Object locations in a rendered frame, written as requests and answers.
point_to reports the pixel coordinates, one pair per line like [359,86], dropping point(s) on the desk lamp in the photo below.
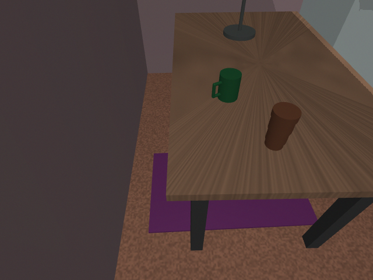
[239,32]

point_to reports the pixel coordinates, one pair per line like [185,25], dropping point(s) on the table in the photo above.
[216,150]

